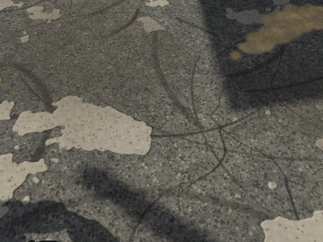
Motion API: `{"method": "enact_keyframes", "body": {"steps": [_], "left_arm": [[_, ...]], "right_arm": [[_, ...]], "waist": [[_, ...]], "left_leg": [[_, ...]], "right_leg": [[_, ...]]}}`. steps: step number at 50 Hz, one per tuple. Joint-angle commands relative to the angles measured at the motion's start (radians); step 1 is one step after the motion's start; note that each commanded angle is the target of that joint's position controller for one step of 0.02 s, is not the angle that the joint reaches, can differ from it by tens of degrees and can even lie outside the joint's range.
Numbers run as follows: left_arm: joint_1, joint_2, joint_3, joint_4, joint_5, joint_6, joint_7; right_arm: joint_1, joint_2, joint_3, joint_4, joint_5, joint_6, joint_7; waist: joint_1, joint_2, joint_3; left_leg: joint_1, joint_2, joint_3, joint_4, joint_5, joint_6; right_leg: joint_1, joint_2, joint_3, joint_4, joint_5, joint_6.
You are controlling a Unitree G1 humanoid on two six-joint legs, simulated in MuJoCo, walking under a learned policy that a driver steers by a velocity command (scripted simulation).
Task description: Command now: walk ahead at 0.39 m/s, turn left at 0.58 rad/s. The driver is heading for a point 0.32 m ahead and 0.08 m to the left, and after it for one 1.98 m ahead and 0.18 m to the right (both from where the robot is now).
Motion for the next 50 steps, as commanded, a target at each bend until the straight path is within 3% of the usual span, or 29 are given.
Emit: {"method": "enact_keyframes", "body": {"steps": [1, 5, 7, 9, 10, 11, 12, 13, 14, 15, 16, 18, 20, 23, 27, 29, 30, 31, 32, 33, 34, 35, 37, 40, 42, 46, 48, 49, 50], "left_arm": [[-0.038, 0.043, 0.007, -0.062, 0.008, -0.001, 0.002], [-0.119, 0.054, 0.009, -0.089, -0.01, -0.002, -0.014], [-0.108, 0.086, 0.022, -0.091, -0.009, -0.003, -0.017], [-0.035, 0.109, 0.035, -0.073, -0.003, -0.013, -0.017], [0.021, 0.128, 0.042, -0.066, 0.011, -0.02, -0.011], [0.102, 0.181, 0.049, -0.068, 0.028, -0.018, 0.0], [0.118, 0.199, 0.05, -0.056, 0.035, 0.003, -0.003], [0.076, 0.141, 0.044, -0.075, 0.001, 0.02, -0.003], [0.037, 0.078, 0.026, -0.097, -0.002, 0.034, 0.004], [-0.005, 0.06, 0.015, -0.098, 0.005, 0.05, 0.008], [-0.041, 0.058, 0.012, -0.097, 0.004, 0.061, 0.011], [-0.059, 0.085, 0.02, -0.082, 0.017, 0.067, 0.018], [-0.046, 0.091, 0.026, -0.067, 0.014, 0.067, 0.022], [-0.047, 0.113, 0.036, -0.054, 0.003, 0.074, 0.026], [-0.031, 0.124, 0.033, -0.02, -0.013, 0.087, 0.005], [-0.047, 0.09, 0.014, 0.001, -0.027, 0.088, -0.011], [-0.033, 0.051, -0.003, 0.019, -0.033, 0.084, -0.019], [0.018, 0.015, -0.02, 0.037, -0.022, 0.075, -0.032], [0.079, -0.02, -0.029, 0.034, 0.006, 0.066, -0.044], [0.048, 0.027, -0.019, 0.04, -0.002, 0.072, -0.034], [0.015, 0.076, -0.007, 0.035, -0.009, 0.079, -0.027], [-0.001, 0.09, 0.001, 0.038, -0.011, 0.085, -0.019], [0.022, 0.116, 0.013, 0.044, -0.014, 0.098, -0.007], [0.039, 0.094, 0.021, 0.032, -0.032, 0.105, -0.014], [0.035, 0.072, 0.023, 0.02, -0.037, 0.116, -0.02], [0.073, 0.061, 0.025, 0.017, -0.04, 0.136, -0.034], [0.122, 0.065, 0.032, 0.022, -0.037, 0.139, -0.04], [0.134, 0.095, 0.044, 0.018, -0.028, 0.138, -0.033], [0.153, 0.239, 0.079, -0.003, -0.022, 0.131, -0.013]], "right_arm": [[-0.048, -0.185, -0.052, -0.073, 0.004, -0.006, -0.026], [0.017, -0.186, -0.056, -0.045, 0.014, 0.026, -0.039], [0.008, -0.171, -0.055, -0.048, 0.013, 0.036, -0.047], [-0.043, -0.155, -0.052, -0.072, 0.012, 0.041, -0.054], [-0.059, -0.126, -0.043, -0.088, 0.01, 0.039, -0.052], [-0.035, -0.067, -0.022, -0.114, -0.01, 0.037, -0.051], [0.195, -0.048, -0.012, -0.105, 0.008, 0.037, -0.043], [0.223, -0.166, -0.034, -0.065, 0.014, 0.048, -0.041], [0.095, -0.215, -0.052, -0.075, 0.019, 0.067, -0.045], [0.035, -0.213, -0.056, -0.083, 0.017, 0.086, -0.053], [0.005, -0.207, -0.059, -0.097, 0.012, 0.102, -0.058], [0.017, -0.146, -0.046, -0.106, 0.014, 0.114, -0.056], [0.003, -0.116, -0.038, -0.116, 0.009, 0.109, -0.056], [-0.051, -0.107, -0.029, -0.14, 0.002, 0.104, -0.046], [-0.07, -0.085, -0.012, -0.133, -0.009, 0.098, -0.032], [-0.027, -0.063, -0.007, -0.098, -0.018, 0.093, -0.025], [-0.004, -0.061, -0.005, -0.081, -0.025, 0.089, -0.023], [-0.003, -0.108, -0.011, -0.087, -0.034, 0.088, -0.028], [-0.067, -0.192, -0.021, -0.112, -0.046, 0.091, -0.038], [-0.142, -0.15, -0.012, -0.117, -0.055, 0.084, -0.034], [-0.191, -0.132, -0.008, -0.125, -0.052, 0.073, -0.03], [-0.183, -0.148, -0.017, -0.112, -0.047, 0.065, -0.03], [-0.168, -0.168, -0.026, -0.102, -0.034, 0.055, -0.04], [-0.138, -0.155, -0.031, -0.101, -0.025, 0.055, -0.06], [-0.149, -0.154, -0.037, -0.098, -0.017, 0.055, -0.065], [-0.225, -0.166, -0.049, -0.095, -0.005, 0.069, -0.061], [-0.242, -0.163, -0.052, -0.081, 0.012, 0.075, -0.061], [-0.189, -0.14, -0.049, -0.055, 0.014, 0.072, -0.059], [-0.164, -0.088, -0.035, -0.076, -0.027, 0.068, -0.055]], "waist": [[0.027, 0.078, -0.043], [-0.012, 0.121, -0.088], [0.005, 0.136, -0.098], [0.053, 0.156, -0.12], [0.082, 0.129, -0.17], [0.094, -0.025, -0.3], [-0.005, -0.287, -0.436], [0.004, -0.187, -0.418], [0.045, -0.112, -0.293], [0.041, -0.058, -0.227], [0.032, -0.066, -0.159], [0.014, -0.116, -0.106], [0.026, -0.116, -0.126], [0.043, -0.096, -0.164], [0.051, -0.1, -0.158], [0.014, -0.087, -0.149], [-0.003, -0.078, -0.145], [0.012, -0.028, -0.157], [0.093, 0.179, -0.159], [0.075, 0.227, -0.134], [0.074, 0.207, -0.077], [0.059, 0.219, -0.053], [0.047, 0.24, -0.029], [0.022, 0.219, -0.065], [0.018, 0.166, -0.077], [0.042, 0.151, -0.114], [0.076, 0.145, -0.127], [0.074, 0.074, -0.124], [0.042, -0.22, -0.136]], "left_leg": [[-0.08, 0.182, -0.133, -0.083, 0.456, 0.133], [-0.047, 0.178, -0.193, 0.0, 0.371, 0.07], [0.021, 0.197, -0.27, 0.074, 0.332, 0.054], [0.054, 0.187, -0.316, 0.182, 0.322, 0.025], [0.03, 0.131, -0.291, 0.3, 0.286, -0.012], [-0.103, 0.051, -0.2, 0.565, -0.059, -0.061], [-0.345, -0.05, -0.141, 0.808, -0.613, -0.112], [-0.4, 0.05, -0.14, 0.925, -0.519, -0.144], [-0.438, 0.079, -0.097, 0.962, -0.434, -0.168], [-0.433, 0.106, -0.066, 0.946, -0.373, -0.179], [-0.417, 0.129, -0.054, 0.922, -0.338, -0.185], [-0.326, 0.134, 0.002, 0.846, -0.284, -0.185], [-0.315, 0.146, 0.022, 0.763, -0.265, -0.186], [-0.285, 0.183, 0.028, 0.637, -0.211, -0.176], [-0.131, 0.148, 0.052, 0.417, -0.202, -0.144], [0.009, 0.129, 0.072, 0.18, -0.082, -0.119], [0.123, 0.121, 0.07, 0.04, -0.001, -0.099], [0.234, 0.209, -0.032, -0.004, 0.098, -0.067], [0.186, 0.386, -0.193, -0.004, 0.168, 0.013], [-0.03, 0.396, -0.175, -0.044, -0.004, 0.074], [-0.055, 0.331, -0.12, -0.053, -0.129, 0.043], [-0.034, 0.298, -0.091, -0.047, -0.173, 0.01], [-0.015, 0.338, -0.096, -0.035, -0.049, 0.021], [0.068, 0.442, -0.131, 0.022, 0.313, 0.105], [0.119, 0.48, -0.132, 0.043, 0.449, 0.136], [0.096, 0.442, -0.025, 0.096, 0.481, 0.099], [0.052, 0.408, 0.045, 0.174, 0.39, 0.041], [-0.007, 0.358, 0.107, 0.278, 0.237, -0.026], [-0.247, 0.232, 0.214, 0.568, -0.14, -0.143]], "right_leg": [[0.094, 0.062, -0.05, -0.211, 0.184, 0.029], [0.19, 0.138, -0.037, -0.389, 0.32, 0.018], [0.199, 0.139, 0.001, -0.444, 0.269, -0.001], [0.269, 0.123, 0.005, -0.506, 0.272, -0.034], [0.398, 0.074, 0.014, -0.556, 0.403, -0.069], [0.652, -0.129, 0.182, -0.499, 0.741, -0.137], [0.902, -0.378, 0.526, -0.491, 0.843, -0.349], [0.829, -0.371, 0.57, -0.531, 0.537, -0.352], [0.726, -0.29, 0.411, -0.556, 0.382, -0.304], [0.615, -0.233, 0.313, -0.588, 0.263, -0.27], [0.507, -0.197, 0.248, -0.619, 0.199, -0.262], [0.371, -0.132, 0.113, -0.678, 0.195, -0.256], [0.402, -0.148, 0.064, -0.688, 0.263, -0.284], [0.45, -0.191, 0.027, -0.689, 0.286, -0.307], [0.405, -0.169, 0.009, -0.683, 0.21, -0.304], [0.363, -0.135, -0.003, -0.634, 0.14, -0.264], [0.308, -0.103, -0.016, -0.604, 0.091, -0.213], [0.236, -0.057, -0.039, -0.554, 0.015, -0.125], [0.207, 0.037, -0.132, -0.453, -0.147, -0.038], [0.329, 0.041, -0.104, -0.434, -0.17, -0.014], [0.334, 0.058, -0.113, -0.422, -0.083, -0.006], [0.292, 0.075, -0.126, -0.404, -0.033, -0.006], [0.24, 0.073, -0.115, -0.33, -0.053, -0.012], [0.143, 0.06, -0.104, -0.105, -0.267, -0.027], [0.087, 0.034, -0.085, -0.036, -0.34, -0.025], [0.211, 0.057, -0.148, -0.172, -0.202, -0.02], [0.335, 0.099, -0.19, -0.368, -0.024, -0.05], [0.418, 0.101, -0.128, -0.487, 0.134, -0.084], [0.579, -0.128, 0.22, -0.553, 0.565, -0.189]]}}
Keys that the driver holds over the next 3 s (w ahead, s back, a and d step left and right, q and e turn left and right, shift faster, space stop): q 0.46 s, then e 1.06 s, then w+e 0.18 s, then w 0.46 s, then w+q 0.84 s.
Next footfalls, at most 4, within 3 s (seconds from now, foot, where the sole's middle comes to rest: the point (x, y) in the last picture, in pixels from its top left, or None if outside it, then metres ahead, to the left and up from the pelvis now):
0.20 right None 0.31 -0.12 -0.78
0.62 left None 0.19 0.11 -0.78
0.98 right None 0.25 -0.12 -0.78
1.54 left None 0.30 0.10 -0.78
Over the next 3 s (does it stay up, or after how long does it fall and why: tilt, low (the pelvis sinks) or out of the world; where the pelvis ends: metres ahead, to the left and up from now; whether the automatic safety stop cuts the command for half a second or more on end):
stays up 0.84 -0.28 -0.02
